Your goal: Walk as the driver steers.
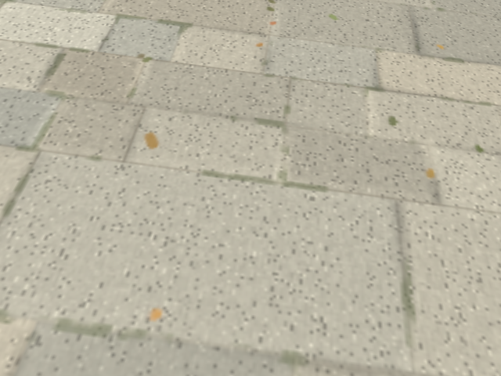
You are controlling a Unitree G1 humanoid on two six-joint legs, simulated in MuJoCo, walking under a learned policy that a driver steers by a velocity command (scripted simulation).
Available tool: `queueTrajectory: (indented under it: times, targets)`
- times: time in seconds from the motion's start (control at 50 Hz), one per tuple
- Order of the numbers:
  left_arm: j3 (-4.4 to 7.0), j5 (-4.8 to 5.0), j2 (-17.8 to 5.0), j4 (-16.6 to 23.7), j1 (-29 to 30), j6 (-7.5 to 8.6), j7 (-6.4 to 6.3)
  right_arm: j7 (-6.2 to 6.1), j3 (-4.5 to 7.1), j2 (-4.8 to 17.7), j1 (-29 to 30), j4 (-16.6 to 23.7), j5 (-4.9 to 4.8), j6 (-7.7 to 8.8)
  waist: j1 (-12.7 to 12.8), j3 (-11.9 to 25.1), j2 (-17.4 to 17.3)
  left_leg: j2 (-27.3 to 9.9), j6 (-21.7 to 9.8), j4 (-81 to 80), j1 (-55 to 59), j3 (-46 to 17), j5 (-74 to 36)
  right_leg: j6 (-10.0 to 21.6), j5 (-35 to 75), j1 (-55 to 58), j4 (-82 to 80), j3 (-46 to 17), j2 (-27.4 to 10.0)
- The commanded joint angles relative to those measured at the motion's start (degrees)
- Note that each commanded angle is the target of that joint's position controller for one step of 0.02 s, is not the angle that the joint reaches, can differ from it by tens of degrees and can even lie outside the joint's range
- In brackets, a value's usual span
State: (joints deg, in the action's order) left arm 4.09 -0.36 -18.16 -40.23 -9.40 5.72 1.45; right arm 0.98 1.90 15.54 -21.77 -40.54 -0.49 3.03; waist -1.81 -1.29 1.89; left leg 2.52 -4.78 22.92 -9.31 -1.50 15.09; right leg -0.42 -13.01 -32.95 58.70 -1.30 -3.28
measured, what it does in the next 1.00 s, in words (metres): walks ahead, turning right: right foot, then left foot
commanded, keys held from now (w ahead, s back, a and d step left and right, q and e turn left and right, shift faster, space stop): w+q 0.06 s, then w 0.14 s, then w+e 0.80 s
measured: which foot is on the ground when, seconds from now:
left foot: down 0.00-0.30, up 0.32-0.74, down 0.76-1.00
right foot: up 0.00-0.28, down 0.30-0.76, up 0.78-1.00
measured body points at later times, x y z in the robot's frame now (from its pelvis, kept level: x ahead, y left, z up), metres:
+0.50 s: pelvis +0.30 -0.02 -0.01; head +0.34 -0.02 +0.44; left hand +0.38 +0.26 -0.12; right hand +0.46 -0.28 -0.10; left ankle +0.27 +0.12 -0.67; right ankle +0.34 -0.10 -0.75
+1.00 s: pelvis +0.57 +0.04 +0.00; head +0.60 +0.04 +0.45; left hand +0.78 +0.27 -0.11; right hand +0.59 -0.26 -0.10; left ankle +0.59 +0.14 -0.75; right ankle +0.57 -0.12 -0.66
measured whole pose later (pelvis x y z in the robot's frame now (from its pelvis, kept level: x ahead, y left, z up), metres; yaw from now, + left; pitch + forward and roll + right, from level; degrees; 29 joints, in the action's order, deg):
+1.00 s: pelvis +0.57 +0.04 +0.00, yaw -15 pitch +1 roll +1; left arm 4.3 1.5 -18.9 -39.3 -13.4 0.9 0.3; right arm 0.3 3.3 15.4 -17.4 -41.6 0.6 5.7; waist -2.2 -1.6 3.1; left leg 1.2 -1.8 19.9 -9.3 5.0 11.5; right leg -1.0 -15.0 -35.3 63.6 -3.7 -3.7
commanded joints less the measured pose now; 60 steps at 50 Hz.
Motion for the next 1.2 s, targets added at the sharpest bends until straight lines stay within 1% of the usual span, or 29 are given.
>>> queueTrajectory:
  times: [0.02, 0.12, 0.2, 0.26, 0.28, 0.3, 0.32, 0.34, 0.36, 0.38, 0.4, 0.42, 0.44, 0.5, 0.58, 0.66, 0.7, 0.74, 0.76, 0.78, 0.8, 0.82, 0.84, 0.86, 0.92, 1.0, 1.1, 1.18, 1.2]
  targets:
    - [0.91, -0.41, -3.99, 4.95, 5.89, 0.51, -0.29, -1.59, 3.18, 11.23, 0.50, 3.82, -0.26, 0.90, 0.40, -0.74, -5.31, -12.25, -8.74, -11.83, 5.82, -13.90, -17.43, -2.27, 8.62, -9.32, -8.46, -0.69, 0.29]
    - [-0.63, 0.55, -1.13, 6.57, 14.81, 1.00, 0.94, -2.69, 3.26, 10.68, -3.18, 1.33, -0.70, 0.45, -3.00, -2.28, -7.70, -10.24, -6.00, -11.76, 3.16, -10.44, -16.42, -2.71, 20.33, -2.53, -25.69, 0.84, 2.93]
    - [-0.41, 0.82, -2.24, 7.54, 17.87, 1.89, 1.99, -2.81, 3.43, 10.63, -5.05, -0.87, -0.92, -0.04, -3.54, -3.70, -7.96, -13.56, -5.65, -9.26, 9.21, -12.73, -19.17, -0.01, 19.84, -2.39, -31.22, 0.20, 3.07]
    - [0.68, 0.95, -4.79, 6.04, 12.61, 1.88, 1.93, -2.92, 3.90, 11.77, -3.80, -1.09, -0.44, -0.60, -0.76, -0.31, -10.59, -14.31, -4.16, -2.24, 15.02, -10.49, -40.46, 3.48, 12.19, 3.26, -31.41, 3.28, 5.11]
    - [1.61, 0.91, -6.50, 4.51, 6.67, 1.71, 1.50, -2.86, 3.79, 11.78, -3.22, -1.05, -0.21, -0.93, 2.45, 4.19, -10.75, -12.74, -3.30, 5.65, 15.55, -8.50, -52.18, 5.49, 11.36, 11.12, -31.88, 5.41, 7.07]
    - [2.21, 0.68, -8.03, 2.76, -1.94, 1.39, 1.05, -2.85, 3.27, 11.03, -2.19, -0.59, 0.13, -1.09, 6.97, 10.34, -10.19, -10.85, -1.75, 16.85, 9.98, -6.65, -53.71, 8.28, 13.95, 24.97, -30.56, 3.67, 4.75]
    - [2.89, -0.06, -11.91, 1.66, -11.58, 1.04, 0.84, -2.84, 1.94, 7.37, -4.98, 0.54, 1.79, -0.87, 8.25, 20.22, -0.13, -6.06, 0.33, 36.13, -5.17, -5.57, -32.25, 14.53, 15.51, 45.72, -26.44, -13.11, -7.29]
    - [3.04, 0.74, -12.27, -0.63, -14.25, 0.98, 1.64, -2.03, 0.61, 2.88, -12.06, 0.22, 0.53, 0.02, 4.10, 26.29, 15.98, 3.68, 3.99, 53.43, -24.33, -6.23, 16.88, 23.02, 0.21, 59.72, -35.86, -42.47, -17.90]
    - [1.92, 2.53, -7.19, -0.26, -12.20, 0.87, 1.59, -1.71, 1.40, 8.76, -5.04, 1.14, -0.33, 1.08, 6.85, 19.33, 8.60, -0.04, 3.34, 56.51, -30.67, -8.55, 15.47, 19.93, -9.18, 55.68, -40.99, -43.39, -15.20]
    - [1.43, 2.27, -5.95, 0.46, -7.92, 0.48, 1.14, -1.36, 1.92, 10.60, 2.99, 3.32, -1.33, 1.99, 6.95, 9.96, 3.86, -2.74, 2.99, 54.75, -33.03, -6.96, 9.99, 17.66, -6.77, 46.48, -42.20, -34.43, -13.45]
    - [1.23, 1.41, -5.90, 1.02, -5.53, 0.10, 0.88, -1.29, 1.60, 9.89, 7.06, 4.26, -0.56, 2.97, 5.71, 5.33, -2.16, -4.52, 2.85, 51.42, -31.59, -5.74, 6.69, 16.72, 0.26, 37.80, -43.62, -29.51, -11.13]
    - [1.12, 0.81, -5.69, 1.38, -4.16, -0.02, 0.67, -1.23, 1.80, 9.37, 7.85, 4.74, 0.45, 3.50, 3.80, 3.06, -3.15, -5.96, 3.30, 47.55, -29.84, -5.37, 4.50, 16.65, 6.14, 32.48, -44.56, -26.18, -9.26]
    - [0.83, 0.20, -5.13, 1.65, -3.69, -0.03, 0.35, -1.06, 1.74, 8.65, 6.74, 4.86, 0.80, 3.58, 2.04, 3.19, -1.40, -7.03, 3.77, 45.09, -27.11, -5.45, 3.22, 16.77, 9.72, 29.34, -45.74, -24.13, -7.68]
    - [0.83, 1.28, -5.15, 1.02, -4.03, -0.13, -0.49, -1.13, 1.02, 6.36, 6.24, 5.34, 1.52, 2.90, 0.40, 2.04, 1.43, -7.83, 6.44, 35.88, -25.16, -3.22, 3.91, 17.79, 14.68, 22.96, -47.90, -19.12, -5.98]
    - [1.84, 1.86, -8.10, 0.18, -6.36, -0.84, -1.62, -0.98, -0.29, 3.86, 15.82, 8.08, 1.56, 3.09, 3.52, -0.26, 1.39, -5.47, 8.45, 18.05, -19.53, -1.14, -11.17, 14.62, 12.67, 15.21, -48.06, -13.10, -1.84]
    - [2.01, 2.53, -8.37, -1.04, -11.08, -2.04, -2.03, -0.45, 0.47, 5.57, 20.81, 9.35, 0.27, 3.73, 5.54, 0.92, 2.34, -2.81, 8.66, 8.55, -14.48, -2.72, -18.15, 12.05, 7.10, 18.07, -43.95, -16.67, -2.82]
    - [2.05, 2.43, -8.15, -1.02, -11.32, -2.48, -2.17, -0.38, 1.40, 7.21, 20.25, 9.54, -0.06, 3.97, 4.42, 1.46, 3.33, -2.91, 7.39, 6.38, -12.51, -3.68, -14.68, 10.58, 4.77, 21.16, -40.24, -20.12, -4.19]
    - [1.73, 2.01, -6.75, -0.52, -10.43, -2.91, -2.11, -0.60, 2.58, 8.54, 14.61, 8.27, -0.08, 4.24, 0.88, 3.20, 3.97, -3.18, 4.84, 3.38, -4.10, -2.59, -11.29, 8.47, 5.46, 20.51, -34.10, -20.62, -2.71]
    - [0.75, 1.47, -3.97, 0.15, -10.35, -2.75, -1.83, -0.99, 3.50, 10.54, 8.47, 7.67, 0.59, 4.43, -2.28, 8.00, 2.10, -7.62, 2.16, 3.15, 5.89, -5.79, -9.04, 6.53, 4.55, 17.57, -24.01, -17.94, 0.33]
    - [-0.72, -0.15, 0.62, 1.37, -12.56, -2.59, -1.77, -1.47, 4.31, 13.98, 0.01, 6.92, 0.90, 3.98, -4.01, 16.51, -8.26, -19.04, -1.23, 3.52, 19.82, -17.74, -6.82, 3.99, -13.04, 9.53, -6.02, -11.32, 5.35]
    - [-0.96, 2.64, 0.14, 3.44, -18.74, -1.94, -1.73, -0.65, 5.09, 16.91, -1.72, 4.91, 1.41, 3.13, -0.23, 19.05, -26.28, -28.55, -9.35, -4.52, 27.82, -45.41, 11.04, 2.20, -22.80, -8.54, 9.35, -7.00, 7.62]
    - [0.32, 3.44, -5.56, 1.59, -16.50, -2.29, -2.13, -0.39, 3.95, 10.96, 1.30, 6.25, 0.95, 3.09, -1.61, 12.20, -15.03, -26.04, -7.96, -7.13, 22.60, -43.26, 19.08, 1.24, -17.58, -12.65, 15.45, -9.10, 3.82]
    - [0.92, 2.91, -7.31, 2.30, -11.06, -2.71, -2.04, -0.57, 3.14, 8.15, 3.45, 6.32, 0.75, 2.92, -2.36, 6.47, -9.82, -23.50, -5.84, -6.86, 16.82, -32.24, 14.16, 0.95, -12.08, -13.10, 16.16, -7.50, 2.20]
    - [0.92, 2.28, -6.44, 2.49, -8.96, -3.06, -2.04, -0.47, 2.68, 7.07, 5.87, 6.26, 1.20, 2.90, -1.23, 3.87, -5.98, -20.73, -5.05, -7.51, 11.05, -24.85, 5.03, 0.43, -8.17, -10.58, 14.77, -6.72, 0.39]
    - [0.93, 2.12, -3.86, 3.52, -7.36, -3.87, -1.30, -0.69, 2.54, 5.59, 8.03, 4.61, 1.44, 3.36, 0.75, 0.85, -8.82, -16.53, -4.67, -11.11, 3.79, -12.53, -7.03, -0.14, -3.41, -6.29, 9.51, -5.29, -2.37]
    - [0.22, 1.54, -1.62, 5.50, -2.99, -4.45, -0.89, -0.95, 3.57, 7.82, 6.69, 2.05, 0.90, 3.79, 0.48, -0.38, -6.18, -17.75, -6.42, -13.54, 4.96, -5.37, -15.88, -1.18, 1.33, -9.54, 1.73, -4.83, -3.13]
    - [-0.66, 1.60, -0.43, 7.23, 4.74, -3.60, 0.84, -1.45, 4.21, 10.30, 5.73, -0.19, 0.54, 2.84, -1.98, -2.01, -4.92, -16.67, -4.78, -14.16, 6.77, 3.99, -19.20, -0.23, 13.30, -6.64, -13.92, -0.99, -2.37]
    - [-0.71, 1.86, -0.86, 9.73, 10.26, -3.48, 2.05, -1.52, 4.80, 12.12, 3.07, -2.29, -0.55, 1.76, -3.04, -3.67, -4.97, -18.28, -3.37, -12.27, 11.76, 7.69, -23.53, 2.18, 10.83, -5.39, -20.70, 2.21, -1.10]
    - [-0.39, 1.65, -1.48, 10.19, 10.34, -3.49, 2.31, -1.66, 4.92, 12.62, 3.79, -2.36, -0.71, 1.28, -2.16, -3.71, -5.28, -18.17, -2.58, -9.37, 12.66, 9.13, -32.10, 3.12, 8.57, -3.77, -22.31, 3.46, 0.06]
